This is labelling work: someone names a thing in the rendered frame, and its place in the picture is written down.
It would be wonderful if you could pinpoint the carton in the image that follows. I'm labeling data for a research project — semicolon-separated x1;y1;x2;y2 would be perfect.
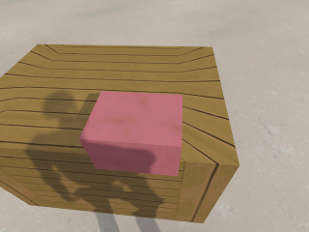
79;91;183;177

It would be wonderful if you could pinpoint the pedestal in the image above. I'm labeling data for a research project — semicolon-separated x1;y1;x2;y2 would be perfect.
0;43;239;223

